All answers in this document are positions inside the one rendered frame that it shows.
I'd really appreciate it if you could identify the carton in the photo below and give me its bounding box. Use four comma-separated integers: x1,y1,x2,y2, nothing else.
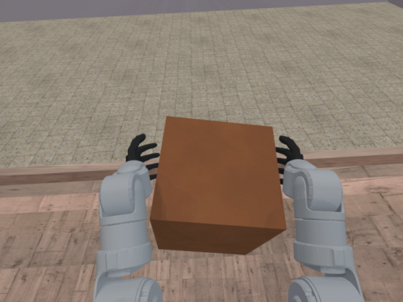
150,116,287,255

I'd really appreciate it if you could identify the left robot forearm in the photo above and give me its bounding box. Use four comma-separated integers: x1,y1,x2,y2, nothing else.
93,160,152,302

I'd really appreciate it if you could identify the right robot forearm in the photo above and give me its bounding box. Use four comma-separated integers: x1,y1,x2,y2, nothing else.
282,159,365,302

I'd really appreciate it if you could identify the left robot hand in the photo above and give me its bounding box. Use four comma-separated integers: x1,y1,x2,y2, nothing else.
126,133,160,180

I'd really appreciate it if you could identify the right robot upper arm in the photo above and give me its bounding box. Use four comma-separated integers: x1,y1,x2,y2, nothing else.
288,276,363,302

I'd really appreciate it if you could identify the right robot hand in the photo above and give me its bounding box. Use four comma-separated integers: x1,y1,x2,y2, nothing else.
275,136,304,185

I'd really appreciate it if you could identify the left robot upper arm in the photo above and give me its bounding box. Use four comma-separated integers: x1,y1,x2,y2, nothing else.
95,277,163,302

